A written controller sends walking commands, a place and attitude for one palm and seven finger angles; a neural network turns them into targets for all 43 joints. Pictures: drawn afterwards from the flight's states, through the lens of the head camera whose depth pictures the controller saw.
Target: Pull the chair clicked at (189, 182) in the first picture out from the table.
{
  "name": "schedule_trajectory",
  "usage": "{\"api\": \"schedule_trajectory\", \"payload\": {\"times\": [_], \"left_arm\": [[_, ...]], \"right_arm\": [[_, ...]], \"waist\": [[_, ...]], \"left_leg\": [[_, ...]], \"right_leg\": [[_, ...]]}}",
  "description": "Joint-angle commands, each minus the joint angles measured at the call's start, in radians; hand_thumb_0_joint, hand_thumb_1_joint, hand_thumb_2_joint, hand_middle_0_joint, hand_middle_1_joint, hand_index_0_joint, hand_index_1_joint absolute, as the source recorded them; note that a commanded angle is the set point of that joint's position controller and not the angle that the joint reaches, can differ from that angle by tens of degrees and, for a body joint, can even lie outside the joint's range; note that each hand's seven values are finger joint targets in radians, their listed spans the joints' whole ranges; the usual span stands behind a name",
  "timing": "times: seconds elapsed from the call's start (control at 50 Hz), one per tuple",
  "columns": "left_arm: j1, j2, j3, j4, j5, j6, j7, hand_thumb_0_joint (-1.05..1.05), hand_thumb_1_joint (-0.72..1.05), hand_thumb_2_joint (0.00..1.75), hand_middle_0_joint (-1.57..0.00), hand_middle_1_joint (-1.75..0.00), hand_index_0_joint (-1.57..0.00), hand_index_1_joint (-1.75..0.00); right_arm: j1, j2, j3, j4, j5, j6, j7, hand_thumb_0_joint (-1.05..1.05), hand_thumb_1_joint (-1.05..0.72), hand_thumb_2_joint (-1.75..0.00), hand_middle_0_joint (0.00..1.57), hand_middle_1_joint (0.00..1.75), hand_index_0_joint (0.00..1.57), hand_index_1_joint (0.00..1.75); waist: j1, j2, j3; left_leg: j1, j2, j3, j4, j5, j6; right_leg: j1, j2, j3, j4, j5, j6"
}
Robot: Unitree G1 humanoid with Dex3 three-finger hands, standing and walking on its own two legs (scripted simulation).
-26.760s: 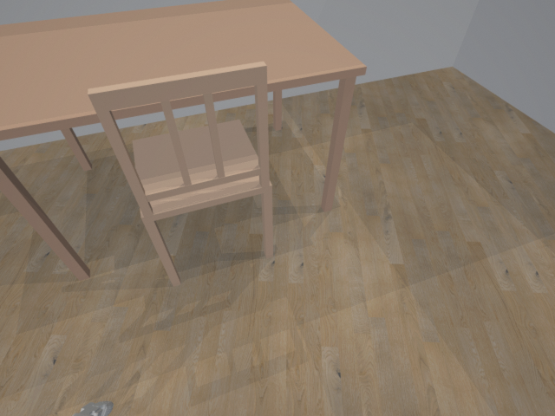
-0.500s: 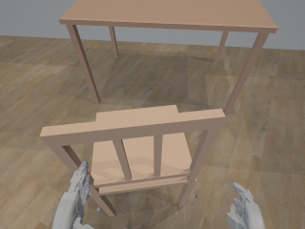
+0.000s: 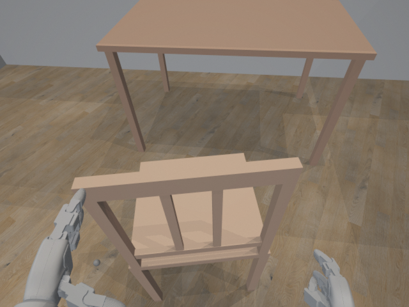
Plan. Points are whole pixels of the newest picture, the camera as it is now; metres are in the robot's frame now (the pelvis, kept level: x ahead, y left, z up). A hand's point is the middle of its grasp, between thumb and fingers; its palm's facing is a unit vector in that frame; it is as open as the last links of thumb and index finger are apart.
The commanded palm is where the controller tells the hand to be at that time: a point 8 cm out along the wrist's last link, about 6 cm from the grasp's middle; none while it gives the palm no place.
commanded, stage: draw the hand back to the body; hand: left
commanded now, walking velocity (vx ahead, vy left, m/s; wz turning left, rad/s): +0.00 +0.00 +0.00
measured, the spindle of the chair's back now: (173, 224) +0.32 +0.11 -0.07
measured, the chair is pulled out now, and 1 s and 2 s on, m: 0.65 0.65 0.65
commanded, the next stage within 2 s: step back with the hand held close in 0.96 s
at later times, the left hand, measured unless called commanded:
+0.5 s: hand (36, 206) +0.22 +0.26 +0.18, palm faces +0.42 -0.79 -0.44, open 10.6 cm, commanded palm +0.17 +0.30 +0.20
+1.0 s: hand (24, 199) +0.22 +0.26 +0.20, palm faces +0.44 -0.79 -0.43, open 7.4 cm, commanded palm +0.17 +0.30 +0.21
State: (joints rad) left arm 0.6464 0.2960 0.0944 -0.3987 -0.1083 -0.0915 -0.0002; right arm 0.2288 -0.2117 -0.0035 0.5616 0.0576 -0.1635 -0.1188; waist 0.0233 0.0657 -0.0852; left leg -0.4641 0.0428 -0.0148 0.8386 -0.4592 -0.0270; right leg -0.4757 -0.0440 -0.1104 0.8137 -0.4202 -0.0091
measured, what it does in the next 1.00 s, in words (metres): stands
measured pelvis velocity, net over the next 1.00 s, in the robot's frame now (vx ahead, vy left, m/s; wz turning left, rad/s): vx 0.02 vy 0.00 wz -0.03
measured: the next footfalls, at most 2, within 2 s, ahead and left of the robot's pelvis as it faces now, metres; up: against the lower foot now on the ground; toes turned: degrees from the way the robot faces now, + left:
none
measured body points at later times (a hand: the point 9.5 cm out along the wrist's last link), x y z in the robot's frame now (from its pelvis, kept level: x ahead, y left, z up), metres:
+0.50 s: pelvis +0.03 +0.01 +0.03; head +0.02 -0.02 +0.48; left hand +0.19 +0.30 +0.20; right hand +0.22 -0.22 -0.05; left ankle -0.02 +0.13 -0.70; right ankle +0.00 -0.11 -0.70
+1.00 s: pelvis +0.02 +0.00 +0.04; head +0.01 -0.02 +0.49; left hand +0.19 +0.30 +0.22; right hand +0.20 -0.23 -0.05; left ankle -0.02 +0.13 -0.70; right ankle +0.00 -0.11 -0.70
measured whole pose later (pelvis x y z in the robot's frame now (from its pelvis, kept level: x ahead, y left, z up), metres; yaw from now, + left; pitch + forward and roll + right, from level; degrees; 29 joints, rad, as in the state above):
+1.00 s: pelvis +0.02 +0.00 +0.04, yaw -2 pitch -4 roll +0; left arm 0.50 0.35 0.34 -0.43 -0.06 -0.04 0.15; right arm 0.18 -0.23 0.00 0.66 0.03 -0.09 -0.08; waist 0.05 0.08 0.02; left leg -0.06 0.04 0.03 0.43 -0.30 -0.02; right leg -0.09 -0.03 -0.08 0.42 -0.26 0.00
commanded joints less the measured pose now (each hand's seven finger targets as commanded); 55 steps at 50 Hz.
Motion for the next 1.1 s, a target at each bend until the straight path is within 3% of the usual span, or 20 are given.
{"api": "schedule_trajectory", "payload": {"times": [0.0, 0.02, 0.14, 0.28, 0.32, 0.36, 0.42, 0.46, 0.5, 0.56, 0.64, 0.7, 0.72, 0.78, 0.82, 0.9, 0.96, 1.04, 1.06, 1.08], "left_arm": [[-0.046, 0.143, 0.129, -0.232, 0.048, 0.002, 0.138, 0.00, -0.12, 0.41, -0.06, -0.09, -0.06, -0.09], [-0.067, 0.164, 0.149, -0.231, 0.053, 0.007, 0.149, 0.00, -0.08, 0.43, -0.07, -0.10, -0.07, -0.10], [-0.089, 0.141, 0.151, -0.216, 0.064, 0.011, 0.171, 0.00, 0.14, 0.53, -0.10, -0.14, -0.10, -0.14], [-0.124, 0.193, 0.237, -0.244, 0.066, 0.000, 0.183, 0.00, 0.39, 0.65, -0.13, -0.19, -0.13, -0.19], [-0.126, 0.214, 0.277, -0.219, 0.064, 0.003, 0.185, 0.00, 0.47, 0.69, -0.14, -0.21, -0.14, -0.21], [-0.132, 0.212, 0.292, -0.223, 0.059, 0.001, 0.182, 0.00, 0.54, 0.73, -0.15, -0.22, -0.15, -0.22], [-0.180, 0.241, 0.329, -0.241, 0.060, -0.003, 0.182, 0.00, 0.65, 0.78, -0.16, -0.25, -0.16, -0.25], [-0.177, 0.228, 0.334, -0.243, 0.056, -0.006, 0.181, 0.00, 0.72, 0.81, -0.18, -0.26, -0.18, -0.26], [-0.196, 0.241, 0.356, -0.259, 0.054, -0.008, 0.181, 0.00, 0.79, 0.85, -0.19, -0.28, -0.19, -0.28], [-0.225, 0.265, 0.392, -0.254, 0.050, -0.011, 0.183, 0.00, 0.90, 0.90, -0.20, -0.30, -0.20, -0.30], [-0.177, 0.188, 0.332, -0.163, 0.046, 0.004, 0.166, 0.00, 0.90, 0.90, -0.20, -0.30, -0.20, -0.30], [-0.191, 0.217, 0.352, -0.177, 0.047, -0.002, 0.162, 0.00, 0.90, 0.90, -0.20, -0.30, -0.20, -0.30], [-0.210, 0.249, 0.369, -0.197, 0.049, -0.006, 0.165, 0.00, 0.90, 0.90, -0.20, -0.30, -0.20, -0.30], [-0.216, 0.256, 0.372, -0.272, 0.050, -0.019, 0.168, 0.00, 0.90, 0.90, -0.20, -0.30, -0.20, -0.30], [-0.234, 0.285, 0.392, -0.289, 0.051, -0.019, 0.174, 0.00, 0.90, 0.90, -0.20, -0.30, -0.20, -0.30], [-0.214, 0.246, 0.371, -0.236, 0.049, -0.014, 0.175, 0.00, 0.90, 0.90, -0.20, -0.30, -0.20, -0.30], [-0.218, 0.228, 0.359, -0.199, 0.048, -0.013, 0.172, 0.00, 0.90, 0.90, -0.20, -0.30, -0.20, -0.30], [-0.226, 0.222, 0.350, -0.178, 0.047, -0.015, 0.166, 0.00, 0.90, 0.90, -0.20, -0.30, -0.20, -0.30], [-0.284, 0.215, 0.321, -0.233, 0.049, -0.024, 0.163, 0.00, 0.90, 0.90, -0.20, -0.30, -0.20, -0.30], [-0.432, 0.396, 0.493, -0.313, 0.037, -0.078, 0.165, 0.00, 0.90, 0.90, -0.20, -0.30, -0.20, -0.30]], "right_arm": [[-0.117, -0.093, -0.019, -0.165, -0.014, -0.029, -0.021, 0.00, -0.90, -0.90, 0.20, 0.30, 0.20, 0.30], [-0.121, -0.099, -0.020, -0.156, -0.014, -0.025, -0.024, 0.00, -0.90, -0.90, 0.20, 0.30, 0.20, 0.30], [-0.145, -0.104, -0.012, -0.138, -0.022, -0.019, -0.016, 0.00, -0.90, -0.90, 0.20, 0.30, 0.20, 0.30], [-0.165, -0.107, -0.013, -0.107, -0.032, -0.018, 0.004, 0.00, -0.90, -0.90, 0.20, 0.30, 0.20, 0.30], [-0.176, -0.108, -0.016, -0.092, -0.032, -0.012, 0.007, 0.00, -0.90, -0.90, 0.20, 0.30, 0.20, 0.30], [-0.176, -0.107, -0.019, -0.092, -0.033, -0.004, 0.012, 0.00, -0.90, -0.90, 0.20, 0.30, 0.20, 0.30], [-0.180, -0.112, -0.020, -0.081, -0.035, 0.001, 0.016, 0.00, -0.90, -0.90, 0.20, 0.30, 0.20, 0.30], [-0.180, -0.111, -0.022, -0.082, -0.035, 0.005, 0.021, 0.00, -0.90, -0.90, 0.20, 0.30, 0.20, 0.30], [-0.181, -0.112, -0.023, -0.078, -0.036, 0.006, 0.025, 0.00, -0.90, -0.90, 0.20, 0.30, 0.20, 0.30], [-0.184, -0.115, -0.025, -0.070, -0.036, 0.009, 0.028, 0.00, -0.90, -0.90, 0.20, 0.30, 0.20, 0.30], [-0.187, -0.118, -0.032, -0.066, -0.032, 0.033, 0.038, 0.00, -0.90, -0.90, 0.20, 0.30, 0.20, 0.30], [-0.195, -0.122, -0.038, -0.073, -0.032, 0.041, 0.038, 0.00, -0.90, -0.90, 0.20, 0.30, 0.20, 0.30], [-0.195, -0.127, -0.039, -0.069, -0.033, 0.040, 0.035, 0.00, -0.90, -0.90, 0.20, 0.30, 0.20, 0.30], [-0.195, -0.120, -0.033, -0.081, -0.035, 0.025, 0.037, 0.00, -0.90, -0.90, 0.20, 0.30, 0.20, 0.30], [-0.197, -0.123, -0.031, -0.074, -0.035, 0.016, 0.033, 0.00, -0.90, -0.90, 0.20, 0.30, 0.20, 0.30], [-0.195, -0.118, -0.028, -0.072, -0.033, 0.011, 0.031, 0.00, -0.90, -0.90, 0.20, 0.30, 0.20, 0.30], [-0.193, -0.121, -0.029, -0.066, -0.031, 0.012, 0.030, 0.00, -0.90, -0.90, 0.20, 0.30, 0.20, 0.30], [-0.197, -0.126, -0.032, -0.068, -0.031, 0.015, 0.031, 0.00, -0.90, -0.90, 0.20, 0.30, 0.20, 0.30], [-0.199, -0.130, -0.028, -0.074, -0.031, 0.009, 0.033, 0.00, -0.90, -0.90, 0.20, 0.30, 0.20, 0.30], [-0.168, -0.138, -0.039, -0.097, -0.023, 0.026, 0.034, 0.00, -0.90, -0.90, 0.20, 0.30, 0.20, 0.30]], "waist": [[0.011, -0.019, 0.006], [0.012, -0.038, 0.003], [0.015, -0.028, 0.028], [0.032, 0.006, 0.009], [0.036, -0.034, 0.028], [0.035, -0.036, 0.016], [0.034, 0.006, 0.020], [0.035, -0.005, 0.012], [0.036, 0.022, -0.001], [0.038, 0.010, 0.002], [0.032, -0.030, 0.058], [0.037, -0.049, 0.032], [0.036, -0.031, 0.025], [0.043, 0.027, -0.029], [0.041, 0.040, -0.014], [0.037, -0.008, 0.039], [0.033, -0.006, 0.074], [0.034, -0.029, 0.080], [0.027, 0.004, 0.057], [0.007, -0.016, 0.141]], "left_leg": [[0.102, -0.003, -0.007, -0.205, 0.216, 0.035], [0.120, -0.004, -0.011, -0.220, 0.228, 0.035], [0.229, -0.007, -0.009, -0.316, 0.291, 0.041], [0.316, -0.001, 0.000, -0.383, 0.426, 0.040], [0.317, 0.005, -0.002, -0.394, 0.453, 0.036], [0.339, 0.008, 0.006, -0.404, 0.484, 0.039], [0.357, 0.007, 0.011, -0.412, 0.505, 0.036], [0.375, 0.013, 0.014, -0.417, 0.535, 0.037], [0.388, 0.014, 0.014, -0.420, 0.567, 0.037], [0.396, 0.016, 0.016, -0.423, 0.585, 0.036], [0.384, 0.023, 0.021, -0.438, 0.575, 0.036], [0.385, 0.020, 0.026, -0.443, 0.537, 0.041], [0.386, 0.018, 0.023, -0.444, 0.531, 0.039], [0.409, 0.013, 0.020, -0.442, 0.550, 0.040], [0.399, 0.012, 0.013, -0.445, 0.529, 0.034], [0.382, 0.014, 0.018, -0.455, 0.475, 0.036], [0.372, 0.014, 0.018, -0.462, 0.443, 0.037], [0.362, 0.013, 0.017, -0.468, 0.409, 0.040], [0.378, 0.011, 0.019, -0.466, 0.407, 0.041], [0.322, 0.037, 0.019, -0.435, 0.335, 0.057]], "right_leg": [[0.142, -0.027, 0.059, -0.252, 0.193, -0.016], [0.167, -0.024, 0.060, -0.271, 0.204, -0.018], [0.247, -0.019, 0.053, -0.329, 0.272, -0.013], [0.346, -0.016, 0.053, -0.365, 0.403, -0.018], [0.364, -0.011, 0.053, -0.378, 0.431, -0.020], [0.381, -0.013, 0.056, -0.381, 0.467, -0.016], [0.398, -0.013, 0.059, -0.399, 0.486, -0.018], [0.404, -0.013, 0.058, -0.399, 0.509, -0.015], [0.418, -0.015, 0.059, -0.401, 0.529, -0.016], [0.426, -0.013, 0.059, -0.407, 0.546, -0.015], [0.404, -0.010, 0.054, -0.420, 0.527, -0.011], [0.416, -0.012, 0.058, -0.425, 0.514, -0.008], [0.425, -0.012, 0.060, -0.426, 0.511, -0.012], [0.439, -0.013, 0.065, -0.422, 0.506, -0.014], [0.437, -0.011, 0.066, -0.426, 0.485, -0.017], [0.407, -0.008, 0.061, -0.439, 0.444, -0.015], [0.389, -0.006, 0.062, -0.447, 0.414, -0.016], [0.387, -0.006, 0.066, -0.455, 0.381, -0.014], [0.388, -0.009, 0.070, -0.455, 0.381, -0.013], [0.292, -0.056, 0.181, -0.501, 0.478, -0.011]]}}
